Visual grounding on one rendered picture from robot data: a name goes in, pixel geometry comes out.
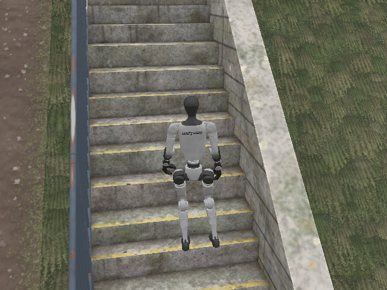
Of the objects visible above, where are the stairs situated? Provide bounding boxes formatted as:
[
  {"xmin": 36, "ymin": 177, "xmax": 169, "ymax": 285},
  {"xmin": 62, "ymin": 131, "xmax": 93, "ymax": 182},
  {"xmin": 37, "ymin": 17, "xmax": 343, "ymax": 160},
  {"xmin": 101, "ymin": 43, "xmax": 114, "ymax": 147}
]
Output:
[{"xmin": 88, "ymin": 0, "xmax": 270, "ymax": 290}]

